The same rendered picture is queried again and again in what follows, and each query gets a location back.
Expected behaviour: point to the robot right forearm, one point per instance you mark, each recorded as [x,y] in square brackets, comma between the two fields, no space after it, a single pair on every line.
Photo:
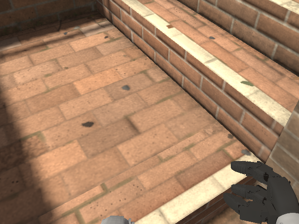
[289,218]

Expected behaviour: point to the right robot hand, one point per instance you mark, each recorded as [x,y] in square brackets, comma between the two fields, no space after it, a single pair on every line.
[267,204]

